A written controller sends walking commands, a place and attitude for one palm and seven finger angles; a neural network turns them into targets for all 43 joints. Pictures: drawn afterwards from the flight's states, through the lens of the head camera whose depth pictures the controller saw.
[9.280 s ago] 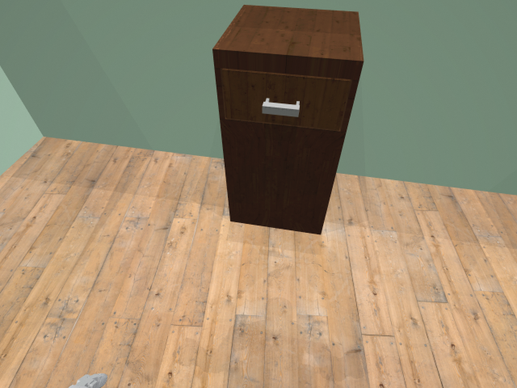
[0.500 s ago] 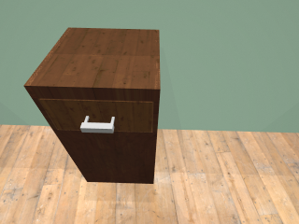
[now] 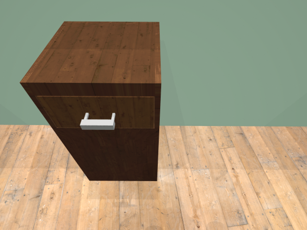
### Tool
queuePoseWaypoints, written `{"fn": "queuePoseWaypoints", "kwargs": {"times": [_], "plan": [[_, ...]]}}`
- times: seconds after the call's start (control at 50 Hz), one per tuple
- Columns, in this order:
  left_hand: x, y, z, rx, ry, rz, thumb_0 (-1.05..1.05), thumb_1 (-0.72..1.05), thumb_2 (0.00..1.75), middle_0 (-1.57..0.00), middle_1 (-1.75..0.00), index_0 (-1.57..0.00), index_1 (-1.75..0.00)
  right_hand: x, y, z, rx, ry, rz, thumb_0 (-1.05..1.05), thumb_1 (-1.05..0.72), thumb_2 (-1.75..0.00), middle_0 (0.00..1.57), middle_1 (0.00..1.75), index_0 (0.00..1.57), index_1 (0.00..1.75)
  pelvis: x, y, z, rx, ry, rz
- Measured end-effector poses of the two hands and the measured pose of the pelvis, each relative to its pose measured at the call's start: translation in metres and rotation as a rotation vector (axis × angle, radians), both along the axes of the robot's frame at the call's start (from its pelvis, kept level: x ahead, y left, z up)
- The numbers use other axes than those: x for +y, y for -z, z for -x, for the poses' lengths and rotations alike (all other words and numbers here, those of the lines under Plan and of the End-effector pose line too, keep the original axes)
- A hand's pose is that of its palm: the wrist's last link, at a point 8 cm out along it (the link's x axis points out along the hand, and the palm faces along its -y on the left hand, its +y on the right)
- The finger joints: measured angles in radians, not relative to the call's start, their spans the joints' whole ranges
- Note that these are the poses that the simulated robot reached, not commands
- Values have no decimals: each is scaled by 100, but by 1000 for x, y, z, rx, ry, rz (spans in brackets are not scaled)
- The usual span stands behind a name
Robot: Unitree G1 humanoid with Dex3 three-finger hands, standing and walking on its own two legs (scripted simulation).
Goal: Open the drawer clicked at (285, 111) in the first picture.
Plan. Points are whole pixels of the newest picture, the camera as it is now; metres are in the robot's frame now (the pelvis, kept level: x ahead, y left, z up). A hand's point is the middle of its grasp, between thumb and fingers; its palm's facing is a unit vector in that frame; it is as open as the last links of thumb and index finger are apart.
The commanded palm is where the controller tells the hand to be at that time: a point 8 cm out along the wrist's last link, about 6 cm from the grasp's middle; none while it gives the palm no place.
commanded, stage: come to a stop and stand still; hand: left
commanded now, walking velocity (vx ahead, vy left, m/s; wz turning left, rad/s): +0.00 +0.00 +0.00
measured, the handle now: (99, 119) +0.49 +0.23 -0.07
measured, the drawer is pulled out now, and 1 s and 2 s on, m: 0.00 0.00 0.00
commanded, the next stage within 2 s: look again from close up in 0.80 s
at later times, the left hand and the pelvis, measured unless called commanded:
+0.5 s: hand out of the picture -0.06 +0.21 -0.18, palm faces +0.03 -0.98 -0.18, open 7.4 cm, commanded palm none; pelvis -0.04 +0.04 +0.00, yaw +1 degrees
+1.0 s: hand out of the picture -0.05 +0.18 -0.18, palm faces +0.04 -0.99 -0.11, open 7.4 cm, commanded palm none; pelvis -0.02 +0.04 +0.00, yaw +0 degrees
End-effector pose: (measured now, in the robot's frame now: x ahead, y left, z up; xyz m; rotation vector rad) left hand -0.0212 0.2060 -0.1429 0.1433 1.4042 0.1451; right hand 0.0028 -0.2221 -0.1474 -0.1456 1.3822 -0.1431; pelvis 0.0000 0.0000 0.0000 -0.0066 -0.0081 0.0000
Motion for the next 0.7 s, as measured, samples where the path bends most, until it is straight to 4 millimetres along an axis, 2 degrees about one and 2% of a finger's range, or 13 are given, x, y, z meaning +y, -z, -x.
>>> {"fn": "queuePoseWaypoints", "kwargs": {"times": [0.08,0.18,0.28,0.42,0.56,0.7], "plan": [[8,6,2,-18,3,10,1,91,90,-20,-30,-20,-30,2,-3,-1,-57,8,24,1,-92,-90,19,30,20,30,7,3,7,-19,-4,-3],[23,9,1,-72,5,12,1,91,90,-20,-30,-20,-30,14,-5,5,-85,-4,23,1,-91,-90,19,30,20,30,17,3,18,-41,-3,2],[38,7,7,-88,7,9,1,92,90,-20,-30,-20,-30,25,-7,21,-69,-15,19,1,-92,-90,19,30,20,30,27,2,29,-33,-6,2],[51,4,30,-33,-1,5,1,91,90,-20,-30,-19,-30,39,-8,48,-2,-12,3,1,-91,-90,20,30,20,30,37,0,36,-15,-8,-2],[50,3,51,31,-22,15,1,91,90,-20,-30,-19,-30,46,-8,58,43,-5,-6,1,-91,-90,20,30,20,30,41,-2,34,-6,-10,-4],[39,5,55,51,-32,45,1,91,90,-20,-30,-19,-30,49,-9,48,29,-5,-3,1,-91,-90,20,30,20,30,42,-3,29,-11,-8,-2]]}}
